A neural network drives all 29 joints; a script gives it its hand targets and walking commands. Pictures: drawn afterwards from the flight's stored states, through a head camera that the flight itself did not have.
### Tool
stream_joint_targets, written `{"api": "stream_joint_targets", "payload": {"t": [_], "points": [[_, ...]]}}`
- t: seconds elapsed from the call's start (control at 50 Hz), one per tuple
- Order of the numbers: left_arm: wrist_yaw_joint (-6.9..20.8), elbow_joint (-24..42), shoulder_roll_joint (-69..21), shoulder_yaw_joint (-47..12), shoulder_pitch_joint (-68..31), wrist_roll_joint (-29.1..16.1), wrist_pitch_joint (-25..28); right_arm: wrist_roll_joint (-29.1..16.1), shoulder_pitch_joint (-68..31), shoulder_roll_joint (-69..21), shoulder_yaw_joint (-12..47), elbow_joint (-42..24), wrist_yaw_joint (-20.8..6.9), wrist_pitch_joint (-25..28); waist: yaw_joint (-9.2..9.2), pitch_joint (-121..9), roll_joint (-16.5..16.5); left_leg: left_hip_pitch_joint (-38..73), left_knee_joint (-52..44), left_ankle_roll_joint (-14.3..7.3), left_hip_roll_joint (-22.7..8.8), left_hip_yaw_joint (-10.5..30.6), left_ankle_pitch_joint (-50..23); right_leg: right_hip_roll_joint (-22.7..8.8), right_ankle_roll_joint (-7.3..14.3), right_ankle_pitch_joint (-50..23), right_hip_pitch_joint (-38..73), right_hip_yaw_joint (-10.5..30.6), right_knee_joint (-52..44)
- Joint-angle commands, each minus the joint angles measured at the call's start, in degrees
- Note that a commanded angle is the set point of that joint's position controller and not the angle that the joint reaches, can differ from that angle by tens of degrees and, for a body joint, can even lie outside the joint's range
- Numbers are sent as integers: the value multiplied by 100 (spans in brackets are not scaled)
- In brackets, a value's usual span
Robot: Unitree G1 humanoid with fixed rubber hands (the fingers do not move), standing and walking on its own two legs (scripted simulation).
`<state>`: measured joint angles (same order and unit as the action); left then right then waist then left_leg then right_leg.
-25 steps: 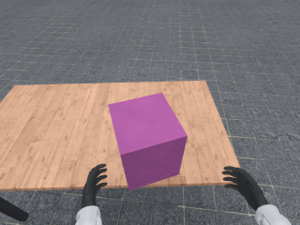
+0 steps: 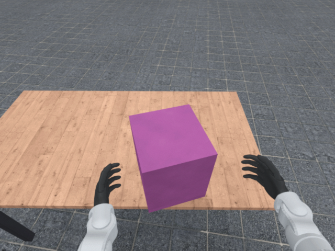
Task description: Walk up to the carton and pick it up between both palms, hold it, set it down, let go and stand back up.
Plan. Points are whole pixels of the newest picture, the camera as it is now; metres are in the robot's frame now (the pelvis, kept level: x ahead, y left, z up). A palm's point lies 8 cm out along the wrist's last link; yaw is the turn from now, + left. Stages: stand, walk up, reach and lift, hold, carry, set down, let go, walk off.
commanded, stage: reach and lift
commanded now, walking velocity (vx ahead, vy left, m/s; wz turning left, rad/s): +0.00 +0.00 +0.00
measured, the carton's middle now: (169, 158) +0.44 +0.02 -0.08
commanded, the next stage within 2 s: none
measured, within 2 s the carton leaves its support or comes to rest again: neither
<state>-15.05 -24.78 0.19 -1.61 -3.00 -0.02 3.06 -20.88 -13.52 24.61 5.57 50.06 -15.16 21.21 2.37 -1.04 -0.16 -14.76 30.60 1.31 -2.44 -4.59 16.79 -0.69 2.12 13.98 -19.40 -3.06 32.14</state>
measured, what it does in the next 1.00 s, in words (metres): stands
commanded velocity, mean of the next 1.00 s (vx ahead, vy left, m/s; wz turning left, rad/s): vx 0.00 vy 0.00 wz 0.00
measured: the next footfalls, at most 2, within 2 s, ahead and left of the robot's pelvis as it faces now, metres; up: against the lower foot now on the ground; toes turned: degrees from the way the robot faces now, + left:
none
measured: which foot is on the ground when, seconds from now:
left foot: down 0.00-1.00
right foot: down 0.00-1.00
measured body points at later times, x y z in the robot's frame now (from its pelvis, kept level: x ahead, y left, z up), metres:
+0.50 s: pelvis +0.00 +0.01 +0.01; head +0.02 +0.01 +0.46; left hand +0.33 +0.18 +0.05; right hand +0.39 -0.22 +0.08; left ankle -0.01 +0.13 -0.73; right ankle +0.03 -0.10 -0.73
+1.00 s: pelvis +0.00 +0.01 +0.01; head +0.03 +0.01 +0.46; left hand +0.38 +0.20 +0.10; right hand +0.45 -0.19 +0.13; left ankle -0.01 +0.13 -0.73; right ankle +0.03 -0.10 -0.73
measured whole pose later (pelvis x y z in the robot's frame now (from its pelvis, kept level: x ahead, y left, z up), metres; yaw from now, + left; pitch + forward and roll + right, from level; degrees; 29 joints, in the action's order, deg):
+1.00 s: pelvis +0.00 +0.01 +0.01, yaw +0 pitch +5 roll -1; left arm -15.8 -23.2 0.2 7.1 -31.8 0.0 -22.6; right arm -20.9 -44.4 26.6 5.6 52.6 -11.5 -3.5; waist 5.0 -2.1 -0.2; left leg -17.0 25.6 1.1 -3.3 -4.6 13.6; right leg 0.7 1.8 8.1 -19.4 -3.0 22.3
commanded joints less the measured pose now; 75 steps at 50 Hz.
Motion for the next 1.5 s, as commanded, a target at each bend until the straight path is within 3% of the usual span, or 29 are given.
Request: {"api": "stream_joint_targets", "payload": {"t": [0.0,0.04,0.18,0.42,0.5,0.56,0.6,0.7,0.74,0.8,0.86,1.02,1.2,1.22,1.26,1.34,1.4,1.48], "points": [[-166,1336,-144,368,-1627,-132,11,-595,-2156,1217,215,-675,144,54,831,-1966,-616,-546,-601,20,219,175,-1460,418,228,-1407,1436,698,-642],[-161,1366,-108,412,-1666,-124,-133,-596,-2247,1225,229,-760,161,-36,884,-2023,-608,-466,-610,22,222,163,-1529,429,226,-1450,1440,692,-683],[-202,1545,-93,336,-2339,-191,-593,-491,-2920,1371,26,-682,120,-469,821,-2286,-407,-214,-726,67,168,211,-1556,540,302,-1266,1153,574,-807],[-199,1643,-25,582,-3103,-126,-1463,-390,-3813,1433,6,-591,201,-1181,873,-2520,-288,12,-835,135,168,205,-2050,611,297,-1730,1353,554,-987],[-184,1732,46,668,-3356,-102,-1624,-351,-4054,1391,-26,-627,262,-1351,884,-2755,-119,3,-839,158,178,188,-2174,589,272,-1948,1442,556,-1017],[-151,1681,95,678,-3629,-163,-1721,-315,-4353,1363,-41,-725,320,-1458,857,-2846,-195,-69,-833,154,191,172,-2197,595,255,-2035,1510,549,-997],[-148,1741,129,743,-3707,-141,-1791,-340,-4460,1361,7,-721,332,-1519,932,-2919,-134,-27,-823,169,191,179,-2356,597,257,-2181,1568,551,-997],[-107,1547,266,877,-4083,-140,-1955,-319,-4897,1307,43,-657,430,-1695,944,-3050,-156,-184,-780,175,203,139,-2421,572,209,-2490,1710,579,-958],[-110,1442,269,935,-4166,-107,-2052,-328,-5003,1254,139,-530,441,-1811,1033,-2941,-99,-224,-821,167,199,140,-2392,565,225,-2389,1763,596,-981],[-99,1251,336,961,-4489,-121,-2171,-273,-5267,1203,89,-332,469,-1977,961,-2917,-96,-365,-840,161,203,144,-2177,545,222,-2259,1721,602,-1006],[-78,1032,413,1047,-4647,-131,-2249,-270,-5413,1131,160,-194,481,-2139,1057,-2853,-123,-465,-874,138,207,110,-2164,533,221,-2152,1749,593,-1032],[-110,744,451,1040,-5279,-157,-2414,-96,-6028,1126,-6,235,478,-2414,967,-3114,78,-440,-828,236,186,135,-2265,599,301,-1934,1497,479,-1076],[-77,532,341,1276,-5194,-12,-2189,62,-6035,929,-55,412,558,-2290,1056,-3658,140,-371,-660,280,236,95,-2869,633,266,-2594,1633,439,-974],[-51,502,318,1241,-5135,-7,-2124,102,-6008,891,-69,477,569,-2231,992,-3708,177,-326,-614,294,241,115,-2975,653,271,-2643,1564,422,-960],[-13,206,266,1294,-5070,53,-1946,134,-5951,786,-18,650,583,-2115,1052,-3628,170,-388,-567,303,239,107,-3052,646,275,-2666,1540,428,-947],[53,60,80,1206,-5001,57,-1372,238,-5877,716,-74,784,586,-1613,1011,-3947,276,-269,-398,385,210,135,-3518,694,279,-2740,1243,357,-874],[114,-450,7,1149,-4936,61,-819,299,-5877,579,22,1065,589,-1211,1068,-4082,222,-456,-293,398,198,112,-3637,701,279,-2746,1168,354,-822],[169,-1286,74,1112,-5089,38,9,412,-5894,455,130,1571,617,-781,1143,-4076,113,-925,-285,380,158,-3,-3153,665,266,-2325,997,341,-732]]}}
